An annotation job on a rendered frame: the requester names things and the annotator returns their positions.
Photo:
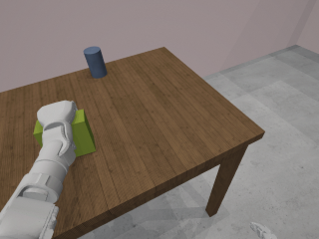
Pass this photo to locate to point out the left robot forearm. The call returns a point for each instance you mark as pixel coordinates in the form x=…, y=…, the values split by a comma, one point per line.
x=44, y=181

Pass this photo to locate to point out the right robot hand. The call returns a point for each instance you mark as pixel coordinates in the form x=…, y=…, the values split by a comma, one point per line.
x=262, y=231

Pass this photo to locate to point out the table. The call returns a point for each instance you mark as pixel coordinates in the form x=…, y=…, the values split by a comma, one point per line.
x=156, y=125

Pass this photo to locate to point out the sponge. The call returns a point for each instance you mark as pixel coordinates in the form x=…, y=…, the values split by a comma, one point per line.
x=83, y=137

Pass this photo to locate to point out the left robot hand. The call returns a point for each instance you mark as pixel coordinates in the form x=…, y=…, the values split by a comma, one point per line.
x=63, y=110

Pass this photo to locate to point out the left robot upper arm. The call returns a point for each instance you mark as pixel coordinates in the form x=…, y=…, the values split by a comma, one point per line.
x=29, y=218

